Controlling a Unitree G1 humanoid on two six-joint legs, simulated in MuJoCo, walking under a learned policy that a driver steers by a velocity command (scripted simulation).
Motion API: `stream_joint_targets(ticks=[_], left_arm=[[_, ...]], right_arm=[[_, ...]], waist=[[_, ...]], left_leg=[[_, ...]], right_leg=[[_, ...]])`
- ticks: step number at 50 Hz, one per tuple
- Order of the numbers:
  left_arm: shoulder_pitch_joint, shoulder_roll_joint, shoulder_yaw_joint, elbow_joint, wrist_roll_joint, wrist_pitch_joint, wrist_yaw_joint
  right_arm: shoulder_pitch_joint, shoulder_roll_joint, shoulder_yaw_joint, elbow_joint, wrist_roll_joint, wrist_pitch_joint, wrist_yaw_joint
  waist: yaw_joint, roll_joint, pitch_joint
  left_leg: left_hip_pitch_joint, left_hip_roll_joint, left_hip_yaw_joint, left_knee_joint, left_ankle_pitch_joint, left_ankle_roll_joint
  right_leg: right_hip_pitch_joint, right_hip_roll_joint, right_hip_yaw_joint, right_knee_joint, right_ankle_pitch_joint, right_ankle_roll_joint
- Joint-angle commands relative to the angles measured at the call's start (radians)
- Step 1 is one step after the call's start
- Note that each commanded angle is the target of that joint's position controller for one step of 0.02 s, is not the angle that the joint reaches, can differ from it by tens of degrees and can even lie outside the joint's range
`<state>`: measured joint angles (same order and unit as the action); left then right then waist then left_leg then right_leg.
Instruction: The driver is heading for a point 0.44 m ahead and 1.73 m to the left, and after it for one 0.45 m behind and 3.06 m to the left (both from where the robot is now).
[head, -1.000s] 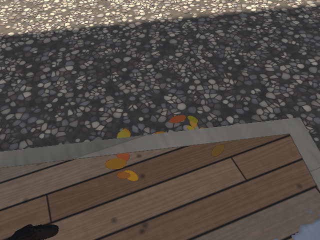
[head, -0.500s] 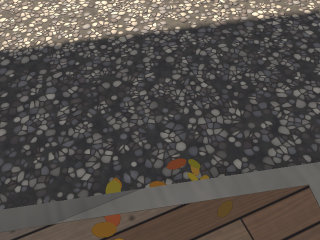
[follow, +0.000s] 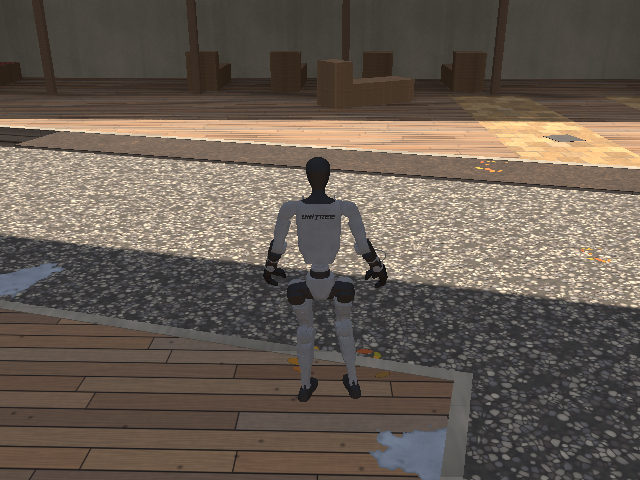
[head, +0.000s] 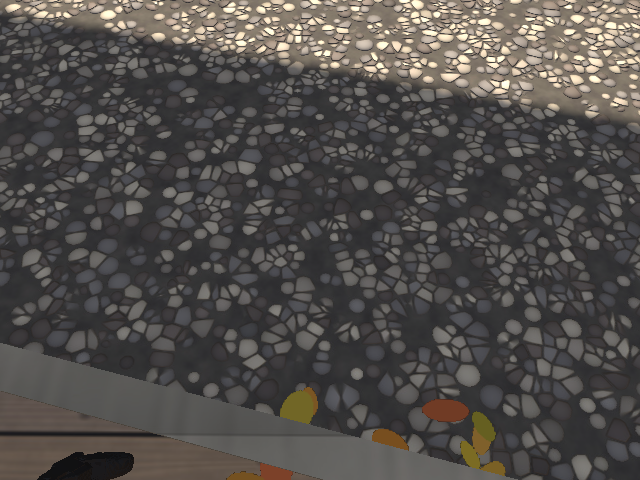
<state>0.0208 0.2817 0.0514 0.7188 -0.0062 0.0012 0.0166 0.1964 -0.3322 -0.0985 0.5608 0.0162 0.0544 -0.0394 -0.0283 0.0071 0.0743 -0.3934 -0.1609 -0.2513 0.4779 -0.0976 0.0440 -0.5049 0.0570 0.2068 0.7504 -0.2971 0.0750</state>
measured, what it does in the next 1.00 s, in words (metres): steps on the spot, turning left: right foot, then left foot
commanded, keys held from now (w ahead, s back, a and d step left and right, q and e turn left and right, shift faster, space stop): q+shift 1.00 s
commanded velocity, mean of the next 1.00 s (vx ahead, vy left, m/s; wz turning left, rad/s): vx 0.01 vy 0.00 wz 0.98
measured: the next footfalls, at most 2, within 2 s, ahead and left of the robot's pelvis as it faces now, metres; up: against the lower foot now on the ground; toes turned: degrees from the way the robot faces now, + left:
right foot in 0.10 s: +0.13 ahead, -0.15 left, +0.00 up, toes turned +16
left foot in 0.58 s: -0.01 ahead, +0.08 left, +0.00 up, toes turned +40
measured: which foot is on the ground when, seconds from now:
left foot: down 0.00-0.10, up 0.12-0.56, down 0.58-1.00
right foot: up 0.00-0.08, down 0.10-0.58, up 0.60-1.00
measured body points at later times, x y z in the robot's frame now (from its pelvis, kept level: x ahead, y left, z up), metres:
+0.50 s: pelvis +0.03 -0.06 +0.01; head +0.07 -0.03 +0.45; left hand +0.02 +0.26 -0.10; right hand +0.31 -0.21 -0.08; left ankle -0.03 +0.08 -0.69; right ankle +0.10 -0.16 -0.73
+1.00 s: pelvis +0.05 -0.02 +0.00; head +0.07 +0.02 +0.44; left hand -0.08 +0.29 -0.09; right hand +0.40 -0.02 -0.07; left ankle -0.04 +0.06 -0.74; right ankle +0.18 -0.06 -0.73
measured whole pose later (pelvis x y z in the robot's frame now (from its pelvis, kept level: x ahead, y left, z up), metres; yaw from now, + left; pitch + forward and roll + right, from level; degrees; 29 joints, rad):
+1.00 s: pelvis +0.05 -0.02 +0.00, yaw +59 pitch +3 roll -1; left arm 0.07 0.30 0.08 0.69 0.00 -0.02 0.00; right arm 0.15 -0.35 -0.10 0.55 0.03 0.06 -0.03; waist -0.01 0.01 0.04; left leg -0.35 -0.14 -0.31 0.59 -0.27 0.01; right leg -0.38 0.08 0.13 0.56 -0.25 0.05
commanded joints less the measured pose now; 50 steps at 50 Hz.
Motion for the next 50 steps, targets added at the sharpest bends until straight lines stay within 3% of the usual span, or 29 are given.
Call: stream_joint_targets(ticks=[1, 4, 5, 6, 7, 8, 9, 10, 12, 15, 18, 23, 26, 28, 29, 30, 31, 32, 33, 34, 35, 37, 41, 43, 48, 50], left_arm=[[0.022, 0.089, 0.032, -0.047, -0.003, -0.025, -0.004], [0.107, 0.125, 0.056, -0.015, -0.002, -0.045, -0.013], [0.117, 0.178, 0.069, -0.018, 0.009, -0.041, -0.009], [0.083, 0.242, 0.077, -0.031, 0.035, -0.025, -0.001], [0.059, 0.203, 0.072, -0.048, 0.06, -0.027, 0.001], [0.007, 0.147, 0.058, -0.073, 0.049, -0.025, 0.01], [-0.022, 0.12, 0.05, -0.083, 0.032, -0.018, 0.021], [-0.025, 0.115, 0.045, -0.089, 0.019, -0.012, 0.032], [0.004, 0.117, 0.038, -0.085, 0.023, -0.003, 0.045], [0.094, 0.143, 0.044, -0.069, 0.034, 0.007, 0.048], [0.12, 0.173, 0.057, -0.064, 0.033, 0.011, 0.038], [0.08, 0.203, 0.075, -0.066, 0.022, 0.008, 0.01], [0.078, 0.213, 0.086, -0.056, -0.002, -0.001, -0.011], [0.068, 0.199, 0.088, -0.047, -0.023, -0.001, -0.018], [0.113, 0.161, 0.081, -0.023, -0.025, -0.001, -0.024], [0.122, 0.116, 0.069, -0.036, 0.003, 0.0, -0.028], [0.057, 0.083, 0.053, -0.126, 0.037, -0.007, -0.019], [-0.031, 0.139, 0.066, -0.132, 0.036, -0.009, -0.007], [-0.052, 0.137, 0.066, -0.141, 0.016, -0.012, 0.0], [-0.021, 0.139, 0.07, -0.121, 0.017, -0.015, 0.01], [0.003, 0.156, 0.074, -0.113, 0.026, -0.015, 0.017], [0.039, 0.143, 0.071, -0.097, 0.027, -0.019, 0.01], [0.022, 0.099, 0.051, -0.094, 0.012, -0.02, 0.002], [0.013, 0.1, 0.049, -0.096, 0.01, -0.02, -0.005], [0.046, 0.13, 0.061, -0.095, 0.0, -0.035, -0.019], [0.108, 0.148, 0.075, -0.075, 0.002, -0.041, -0.02]], right_arm=[[-0.012, -0.146, -0.045, -0.083, -0.002, 0.003, -0.005], [-0.054, -0.132, -0.04, -0.099, 0.009, 0.007, 0.0], [0.002, -0.083, -0.024, -0.094, 0.006, 0.009, 0.004], [0.035, -0.054, -0.017, -0.111, 0.01, 0.005, 0.009], [0.04, -0.145, -0.038, -0.113, -0.005, -0.013, 0.02], [0.04, -0.192, -0.052, -0.084, 0.002, -0.014, 0.025], [0.05, -0.183, -0.052, -0.059, 0.003, -0.006, 0.024], [0.068, -0.16, -0.046, -0.046, -0.002, 0.002, 0.021], [0.056, -0.124, -0.03, -0.057, 0.008, 0.007, 0.026], [-0.033, -0.098, -0.013, -0.097, 0.017, 0.002, 0.024], [-0.055, -0.082, -0.005, -0.11, 0.012, 0.002, 0.03], [-0.05, -0.064, -0.001, -0.102, 0.007, 0.013, 0.044], [-0.047, -0.073, -0.011, -0.099, 0.01, 0.033, 0.057], [0.005, -0.08, -0.027, -0.078, 0.013, 0.043, 0.061], [0.076, -0.114, -0.046, -0.049, 0.01, 0.043, 0.05], [0.156, -0.237, -0.085, -0.039, 0.013, 0.035, 0.031], [0.09, -0.329, -0.089, -0.075, -0.021, 0.006, 0.031], [0.082, -0.251, -0.076, -0.083, -0.035, -0.026, 0.046], [0.067, -0.225, -0.062, -0.061, -0.03, -0.046, 0.044], [0.018, -0.2, -0.057, -0.059, -0.009, -0.049, 0.034], [-0.03, -0.173, -0.045, -0.067, 0.008, -0.042, 0.025], [-0.064, -0.164, -0.036, -0.082, -0.001, -0.033, 0.009], [-0.047, -0.183, -0.044, -0.072, 0.004, -0.025, -0.002], [-0.056, -0.193, -0.047, -0.076, 0.005, -0.019, -0.003], [-0.087, -0.183, -0.045, -0.086, 0.009, -0.011, 0.007], [-0.115, -0.157, -0.036, -0.094, 0.019, -0.007, 0.008]], waist=[[0.001, 0.186, -0.196], [0.044, 0.187, -0.193], [0.017, 0.056, -0.228], [-0.033, -0.226, -0.199], [-0.032, -0.261, -0.166], [-0.032, -0.188, -0.137], [-0.03, -0.139, -0.111], [-0.023, -0.119, -0.104], [0.0, -0.11, -0.084], [0.068, -0.139, -0.1], [0.089, -0.15, -0.128], [0.072, -0.156, -0.139], [0.055, -0.165, -0.153], [0.008, -0.143, -0.169], [-0.017, -0.071, -0.179], [-0.031, 0.19, -0.158], [0.015, 0.363, -0.198], [-0.057, 0.207, -0.237], [-0.029, 0.186, -0.198], [0.007, 0.122, -0.173], [0.032, 0.119, -0.166], [0.056, 0.123, -0.195], [0.038, 0.121, -0.203], [0.032, 0.144, -0.198], [0.035, 0.2, -0.191], [0.069, 0.179, -0.193]], left_leg=[[0.137, 0.208, -0.285, -0.118, -0.085, 0.11], [0.097, 0.162, -0.312, -0.038, -0.133, 0.065], [0.016, 0.089, -0.228, 0.108, -0.392, 0.025], [-0.164, -0.054, 0.007, 0.346, -0.542, -0.029], [-0.234, 0.038, 0.028, 0.557, -0.492, -0.068], [-0.232, 0.086, 0.056, 0.637, -0.412, -0.083], [-0.235, 0.102, 0.079, 0.686, -0.341, -0.096], [-0.254, 0.112, 0.101, 0.759, -0.292, -0.109], [-0.277, 0.147, 0.17, 0.804, -0.252, -0.129], [-0.334, 0.211, 0.214, 0.701, -0.233, -0.159], [-0.31, 0.253, 0.227, 0.595, -0.25, -0.169], [-0.129, 0.259, 0.298, 0.39, -0.247, -0.132], [-0.032, 0.244, 0.33, 0.25, -0.256, -0.088], [0.1, 0.211, 0.353, 0.067, -0.165, -0.034], [0.24, 0.188, 0.314, -0.035, -0.058, 0.01], [0.438, 0.362, 0.022, -0.109, 0.33, 0.102], [0.471, 0.543, -0.329, -0.09, 0.425, 0.305], [0.451, 0.522, -0.272, -0.121, 0.362, 0.318], [0.413, 0.468, -0.2, -0.13, 0.302, 0.267], [0.385, 0.416, -0.142, -0.118, 0.255, 0.214], [0.347, 0.395, -0.112, -0.108, 0.272, 0.188], [0.282, 0.351, -0.086, -0.094, 0.332, 0.177], [0.254, 0.307, -0.136, -0.063, 0.243, 0.161], [0.221, 0.296, -0.186, -0.053, 0.18, 0.154], [0.189, 0.265, -0.323, -0.018, 0.152, 0.129], [0.121, 0.205, -0.311, 0.043, 0.038, 0.08]], right_leg=[[0.103, 0.039, -0.051, -0.104, 0.027, -0.01], [0.269, -0.005, -0.062, -0.365, 0.156, -0.049], [0.391, -0.174, 0.069, -0.434, 0.143, -0.113], [0.422, -0.368, 0.312, -0.483, 0.197, -0.25], [0.347, -0.442, 0.403, -0.512, 0.163, -0.318], [0.318, -0.39, 0.28, -0.493, 0.112, -0.296], [0.299, -0.315, 0.164, -0.476, 0.086, -0.254], [0.31, -0.281, 0.098, -0.467, 0.103, -0.237], [0.313, -0.262, -0.008, -0.474, 0.196, -0.251], [0.439, -0.295, -0.064, -0.478, 0.261, -0.29], [0.501, -0.342, -0.109, -0.479, 0.294, -0.309], [0.437, -0.372, -0.248, -0.467, 0.334, -0.289], [0.447, -0.405, -0.297, -0.41, 0.395, -0.255], [0.418, -0.399, -0.354, -0.303, 0.371, -0.188], [0.328, -0.348, -0.403, -0.178, 0.287, -0.125], [0.037, -0.235, -0.474, 0.123, -0.09, -0.031], [-0.253, -0.099, -0.331, 0.353, -0.379, 0.031], [-0.274, -0.096, -0.185, 0.463, -0.346, 0.017], [-0.278, -0.098, -0.15, 0.464, -0.254, -0.011], [-0.272, -0.112, -0.131, 0.43, -0.17, -0.022], [-0.248, -0.11, -0.123, 0.391, -0.115, -0.021], [-0.155, -0.069, -0.129, 0.357, -0.041, -0.008], [-0.078, -0.005, -0.111, 0.126, 0.001, 0.012], [-0.03, 0.016, -0.099, 0.046, 0.004, 0.01], [0.111, 0.029, -0.072, -0.155, -0.004, -0.02], [0.283, -0.016, -0.086, -0.364, 0.164, -0.047]])
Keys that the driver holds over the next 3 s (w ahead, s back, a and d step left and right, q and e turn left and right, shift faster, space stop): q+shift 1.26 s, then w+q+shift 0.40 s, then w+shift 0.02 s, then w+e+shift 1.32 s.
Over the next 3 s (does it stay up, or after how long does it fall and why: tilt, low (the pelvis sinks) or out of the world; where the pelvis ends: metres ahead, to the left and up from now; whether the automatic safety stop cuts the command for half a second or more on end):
stays up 0.15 1.22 0.00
